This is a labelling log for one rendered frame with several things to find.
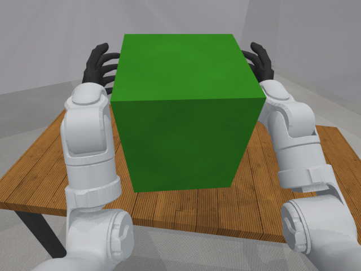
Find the left robot forearm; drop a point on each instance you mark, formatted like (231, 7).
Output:
(89, 152)

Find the right robot upper arm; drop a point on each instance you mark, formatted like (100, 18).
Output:
(321, 228)

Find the robot left hand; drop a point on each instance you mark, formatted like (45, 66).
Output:
(94, 71)

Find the carton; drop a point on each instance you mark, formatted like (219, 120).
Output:
(185, 107)

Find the table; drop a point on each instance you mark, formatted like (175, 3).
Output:
(250, 208)

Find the robot right hand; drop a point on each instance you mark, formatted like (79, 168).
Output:
(262, 63)

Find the left robot upper arm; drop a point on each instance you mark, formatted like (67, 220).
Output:
(97, 241)

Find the right robot forearm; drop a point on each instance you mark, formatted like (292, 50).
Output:
(291, 126)

